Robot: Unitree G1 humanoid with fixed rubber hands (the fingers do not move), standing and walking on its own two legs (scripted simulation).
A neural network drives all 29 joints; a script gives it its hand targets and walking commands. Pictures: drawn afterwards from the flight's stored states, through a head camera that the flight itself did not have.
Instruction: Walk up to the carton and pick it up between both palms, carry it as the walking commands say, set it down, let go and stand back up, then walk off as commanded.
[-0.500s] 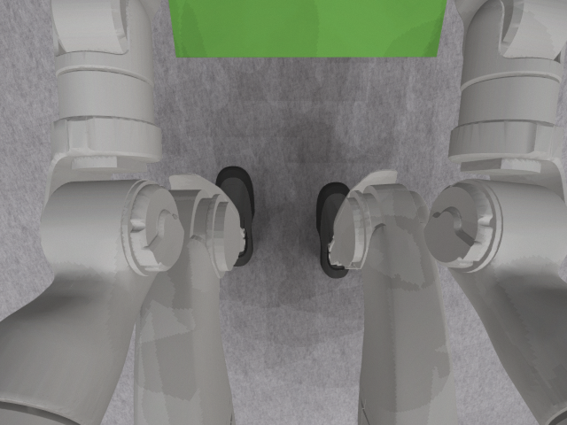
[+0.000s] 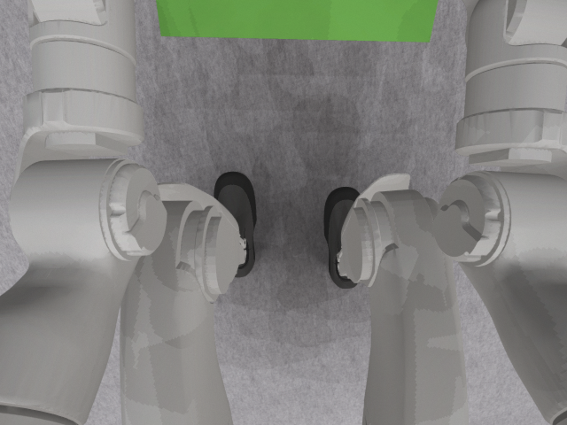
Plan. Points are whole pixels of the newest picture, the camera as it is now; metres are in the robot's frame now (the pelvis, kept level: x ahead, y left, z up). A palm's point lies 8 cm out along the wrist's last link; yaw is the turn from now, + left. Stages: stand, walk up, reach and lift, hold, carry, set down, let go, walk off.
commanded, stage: set down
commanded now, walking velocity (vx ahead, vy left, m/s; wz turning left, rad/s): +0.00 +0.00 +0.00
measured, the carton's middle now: out of the picture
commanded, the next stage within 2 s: none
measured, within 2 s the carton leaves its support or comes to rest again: rests again in 0.64 s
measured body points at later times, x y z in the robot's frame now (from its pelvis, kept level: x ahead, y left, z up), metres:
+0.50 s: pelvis +0.00 +0.00 -0.02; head +0.40 +0.00 +0.17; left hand +0.58 +0.16 -0.22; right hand +0.58 -0.16 -0.22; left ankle +0.11 +0.10 -0.38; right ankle +0.08 -0.11 -0.38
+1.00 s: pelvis +0.00 +0.00 -0.04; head +0.40 +0.00 +0.15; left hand +0.59 +0.16 -0.23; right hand +0.58 -0.16 -0.23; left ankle +0.11 +0.10 -0.38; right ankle +0.08 -0.11 -0.38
